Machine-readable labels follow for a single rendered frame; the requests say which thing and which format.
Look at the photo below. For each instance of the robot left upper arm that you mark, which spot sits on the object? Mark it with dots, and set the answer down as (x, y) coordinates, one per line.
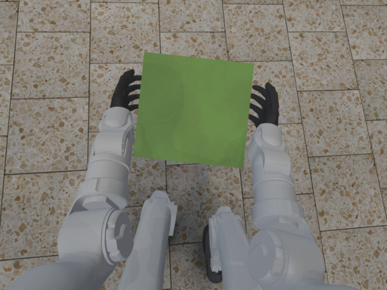
(91, 244)

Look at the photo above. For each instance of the robot left shin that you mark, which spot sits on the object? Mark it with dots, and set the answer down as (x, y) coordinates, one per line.
(157, 193)

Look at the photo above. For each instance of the carton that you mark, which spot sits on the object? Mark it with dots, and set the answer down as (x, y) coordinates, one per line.
(193, 110)

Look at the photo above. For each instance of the robot right thigh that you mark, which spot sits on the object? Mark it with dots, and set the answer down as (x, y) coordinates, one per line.
(228, 236)

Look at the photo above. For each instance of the robot right hand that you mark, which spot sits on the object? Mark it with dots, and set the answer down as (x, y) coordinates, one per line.
(269, 112)

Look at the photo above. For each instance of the robot left hand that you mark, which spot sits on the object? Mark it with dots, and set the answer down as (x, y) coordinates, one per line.
(121, 97)

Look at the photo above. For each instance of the robot right forearm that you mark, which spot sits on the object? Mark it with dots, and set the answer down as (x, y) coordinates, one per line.
(276, 203)

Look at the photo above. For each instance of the robot left forearm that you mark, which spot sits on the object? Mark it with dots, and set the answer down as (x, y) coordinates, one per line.
(105, 184)

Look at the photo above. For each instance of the robot right upper arm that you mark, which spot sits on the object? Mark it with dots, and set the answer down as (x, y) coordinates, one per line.
(280, 260)

